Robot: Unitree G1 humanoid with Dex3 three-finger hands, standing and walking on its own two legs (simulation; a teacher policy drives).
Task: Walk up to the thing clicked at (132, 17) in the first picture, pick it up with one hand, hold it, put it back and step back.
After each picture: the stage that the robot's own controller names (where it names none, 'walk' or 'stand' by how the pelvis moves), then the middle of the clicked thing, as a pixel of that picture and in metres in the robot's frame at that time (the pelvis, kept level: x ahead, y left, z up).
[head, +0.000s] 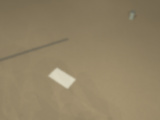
stand; (132, 14) +1.96 -0.70 -0.72
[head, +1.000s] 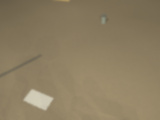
walk; (103, 19) +1.93 -0.15 -0.70
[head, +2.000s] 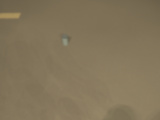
walk; (65, 39) +1.37 +0.25 -0.71
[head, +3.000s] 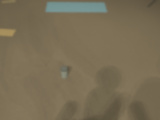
walk; (64, 72) +0.92 +0.21 -0.71
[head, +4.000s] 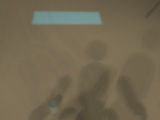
walk; (53, 106) +0.56 +0.20 -0.70
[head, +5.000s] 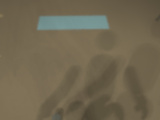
stand; out of the picture +0.44 +0.20 -0.71
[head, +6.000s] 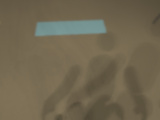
stand; out of the picture +0.42 +0.21 -0.72
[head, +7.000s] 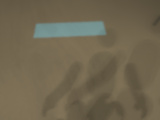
stand; out of the picture +0.38 +0.22 -0.73
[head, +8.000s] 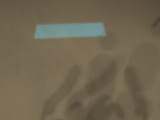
stand; out of the picture +0.39 +0.21 -0.73
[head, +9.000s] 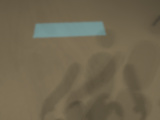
stand; out of the picture +0.38 +0.21 -0.73
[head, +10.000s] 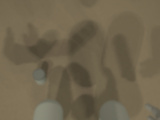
go down; (39, 76) +0.45 +0.22 -0.47
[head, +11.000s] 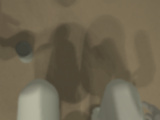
go down; (25, 52) +0.48 +0.24 -0.31
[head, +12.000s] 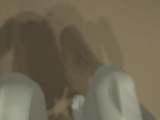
close in; out of the picture +0.46 +0.27 -0.24
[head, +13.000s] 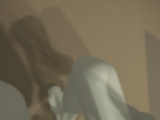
close; out of the picture +0.45 +0.30 -0.23
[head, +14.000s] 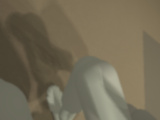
lift; out of the picture +0.44 +0.28 -0.23
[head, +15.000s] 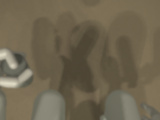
lift; (19, 71) +0.35 +0.22 -0.06
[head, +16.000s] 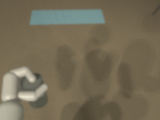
hold; (35, 91) +0.32 +0.17 -0.01
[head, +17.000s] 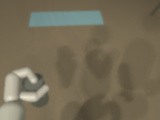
hold; (36, 91) +0.32 +0.17 -0.01
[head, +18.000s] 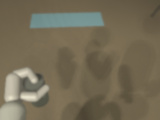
hold; (37, 91) +0.33 +0.17 -0.01
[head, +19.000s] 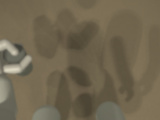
crouch; (19, 61) +0.42 +0.21 -0.07
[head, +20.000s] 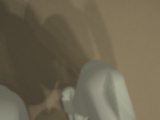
lower; out of the picture +0.47 +0.30 -0.21
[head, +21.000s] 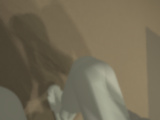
lower; out of the picture +0.44 +0.31 -0.23
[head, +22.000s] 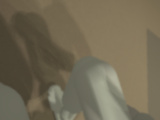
lower; out of the picture +0.44 +0.31 -0.23
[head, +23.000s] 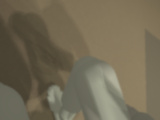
lower; out of the picture +0.44 +0.30 -0.24
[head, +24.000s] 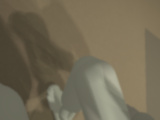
lower; out of the picture +0.44 +0.30 -0.24
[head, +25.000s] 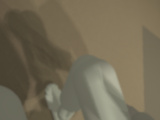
withdraw; out of the picture +0.44 +0.30 -0.24
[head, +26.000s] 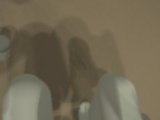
stand; (1, 48) +0.45 +0.26 -0.27
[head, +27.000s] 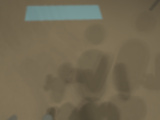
stand; out of the picture +0.40 +0.20 -0.64
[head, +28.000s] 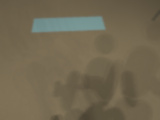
stand; out of the picture +0.40 +0.21 -0.67
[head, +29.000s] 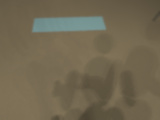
stand; out of the picture +0.40 +0.21 -0.67
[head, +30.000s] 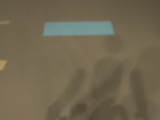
stand; out of the picture +0.41 +0.19 -0.72
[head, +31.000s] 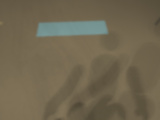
stand; out of the picture +0.39 +0.22 -0.73
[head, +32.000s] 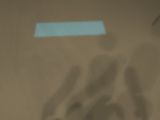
walk; out of the picture +0.39 +0.22 -0.73
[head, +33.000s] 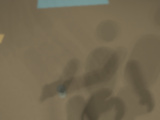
walk; (62, 91) +0.58 +0.20 -0.70
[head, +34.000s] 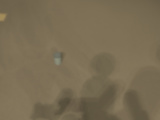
walk; (57, 58) +0.95 +0.21 -0.70
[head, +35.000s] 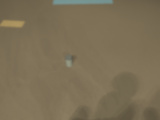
stand; (68, 60) +1.03 +0.19 -0.70
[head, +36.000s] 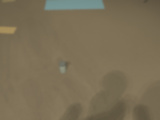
stand; (62, 67) +1.00 +0.20 -0.73
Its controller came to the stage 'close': yes
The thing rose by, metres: 0.70
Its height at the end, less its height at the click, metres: +0.00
